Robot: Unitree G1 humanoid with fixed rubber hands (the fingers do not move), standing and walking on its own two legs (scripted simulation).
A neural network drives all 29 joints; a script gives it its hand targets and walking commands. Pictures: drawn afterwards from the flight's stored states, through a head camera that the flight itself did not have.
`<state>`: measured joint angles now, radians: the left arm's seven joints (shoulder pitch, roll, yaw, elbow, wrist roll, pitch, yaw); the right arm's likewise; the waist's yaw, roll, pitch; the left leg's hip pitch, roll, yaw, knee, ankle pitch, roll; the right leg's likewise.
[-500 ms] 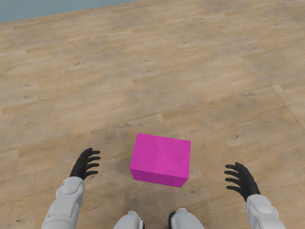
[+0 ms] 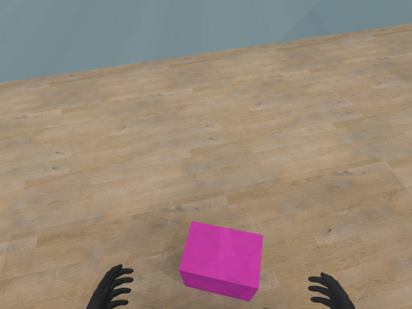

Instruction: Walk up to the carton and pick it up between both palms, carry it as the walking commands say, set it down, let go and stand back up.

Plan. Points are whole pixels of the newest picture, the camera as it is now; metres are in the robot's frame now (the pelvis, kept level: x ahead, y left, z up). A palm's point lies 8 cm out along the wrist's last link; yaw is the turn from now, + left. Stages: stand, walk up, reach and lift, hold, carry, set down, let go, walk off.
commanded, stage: let go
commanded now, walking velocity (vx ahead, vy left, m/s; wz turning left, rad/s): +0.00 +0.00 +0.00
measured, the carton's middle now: (221, 262) +0.39 -0.03 -0.63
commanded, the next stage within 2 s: stand in 0.30 s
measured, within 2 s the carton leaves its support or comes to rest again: neither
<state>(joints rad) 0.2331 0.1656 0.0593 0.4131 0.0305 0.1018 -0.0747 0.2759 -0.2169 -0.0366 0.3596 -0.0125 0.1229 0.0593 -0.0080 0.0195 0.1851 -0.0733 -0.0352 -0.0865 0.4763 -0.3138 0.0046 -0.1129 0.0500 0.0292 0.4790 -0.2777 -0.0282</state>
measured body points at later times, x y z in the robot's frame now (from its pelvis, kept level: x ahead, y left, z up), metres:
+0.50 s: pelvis +0.02 +0.00 +0.00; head +0.00 -0.02 +0.45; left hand +0.15 +0.27 -0.09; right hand +0.17 -0.27 -0.10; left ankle -0.03 +0.12 -0.74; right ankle -0.01 -0.10 -0.74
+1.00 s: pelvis -0.02 +0.00 +0.00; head -0.10 -0.01 +0.44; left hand +0.07 +0.29 -0.10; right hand +0.04 -0.29 -0.12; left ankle -0.03 +0.12 -0.74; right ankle -0.01 -0.10 -0.74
